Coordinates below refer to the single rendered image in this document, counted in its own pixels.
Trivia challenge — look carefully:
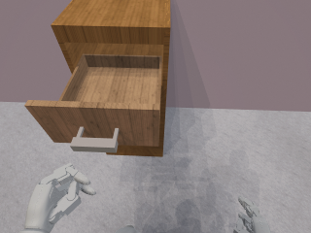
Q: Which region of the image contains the robot left hand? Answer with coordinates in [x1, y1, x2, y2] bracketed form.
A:
[24, 163, 96, 232]

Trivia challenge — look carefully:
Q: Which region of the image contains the cabinet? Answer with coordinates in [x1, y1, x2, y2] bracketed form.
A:
[51, 0, 171, 157]

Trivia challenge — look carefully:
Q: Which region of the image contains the robot right hand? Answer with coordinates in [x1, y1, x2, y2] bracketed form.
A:
[233, 195, 271, 233]

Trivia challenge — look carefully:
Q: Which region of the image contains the handle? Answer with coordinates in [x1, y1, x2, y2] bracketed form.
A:
[70, 126, 120, 153]

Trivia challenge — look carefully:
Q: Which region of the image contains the drawer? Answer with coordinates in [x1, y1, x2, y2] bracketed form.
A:
[24, 53, 162, 147]

